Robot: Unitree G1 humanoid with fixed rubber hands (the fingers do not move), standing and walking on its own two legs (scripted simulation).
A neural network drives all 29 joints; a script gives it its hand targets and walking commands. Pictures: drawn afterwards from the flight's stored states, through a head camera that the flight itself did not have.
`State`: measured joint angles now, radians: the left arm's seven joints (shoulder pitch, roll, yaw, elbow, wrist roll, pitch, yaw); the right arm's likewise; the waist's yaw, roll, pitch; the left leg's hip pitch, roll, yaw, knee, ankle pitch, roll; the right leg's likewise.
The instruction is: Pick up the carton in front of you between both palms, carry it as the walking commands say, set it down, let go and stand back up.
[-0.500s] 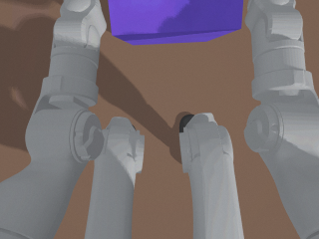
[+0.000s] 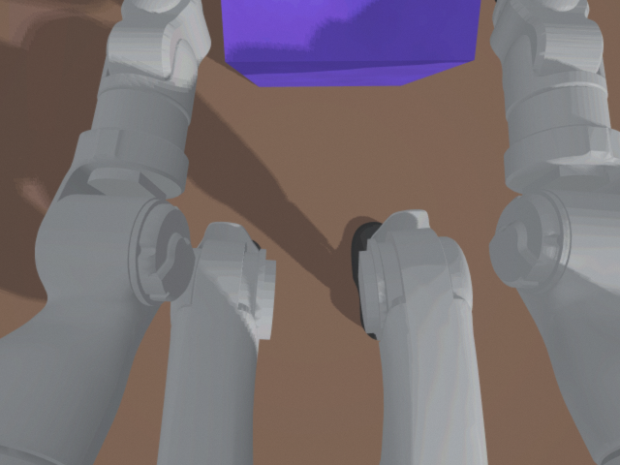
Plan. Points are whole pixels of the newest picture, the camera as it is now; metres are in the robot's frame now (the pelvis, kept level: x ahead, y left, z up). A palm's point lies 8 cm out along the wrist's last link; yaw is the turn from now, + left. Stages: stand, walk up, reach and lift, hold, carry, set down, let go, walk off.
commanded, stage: set down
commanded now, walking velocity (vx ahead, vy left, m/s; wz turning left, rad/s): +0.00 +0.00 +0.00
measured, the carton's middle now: out of the picture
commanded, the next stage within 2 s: let go in 1.98 s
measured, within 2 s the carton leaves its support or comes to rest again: neither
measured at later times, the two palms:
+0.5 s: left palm out of the picture +0.56 +0.09 -0.18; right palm out of the picture +0.54 -0.22 -0.18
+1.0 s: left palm out of the picture +0.57 +0.13 -0.18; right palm out of the picture +0.55 -0.25 -0.18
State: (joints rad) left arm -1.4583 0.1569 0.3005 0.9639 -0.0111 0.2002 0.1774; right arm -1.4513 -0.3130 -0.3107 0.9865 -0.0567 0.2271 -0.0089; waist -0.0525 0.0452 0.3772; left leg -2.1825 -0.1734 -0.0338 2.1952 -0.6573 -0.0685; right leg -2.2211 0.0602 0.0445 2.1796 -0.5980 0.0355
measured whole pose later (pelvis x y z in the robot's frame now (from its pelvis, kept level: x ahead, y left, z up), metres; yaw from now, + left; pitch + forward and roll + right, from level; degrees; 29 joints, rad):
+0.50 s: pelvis -0.01 +0.00 -0.01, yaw +0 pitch +32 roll +1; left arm -1.52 0.17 0.42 0.97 0.11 0.17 0.04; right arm -1.52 -0.34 -0.41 1.01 -0.13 0.21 0.10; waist -0.05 0.04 0.50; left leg -2.14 -0.15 -0.03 2.24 -0.66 -0.07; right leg -2.19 0.04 0.03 2.22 -0.59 0.02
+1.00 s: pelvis +0.00 -0.01 -0.02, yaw +0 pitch +33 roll +1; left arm -1.52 0.35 0.10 1.04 -0.23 0.12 0.15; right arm -1.55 -0.50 -0.12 1.15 0.21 0.08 -0.04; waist -0.04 0.03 0.47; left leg -2.19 -0.09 0.00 2.28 -0.66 -0.04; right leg -2.23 0.01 0.00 2.26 -0.60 -0.01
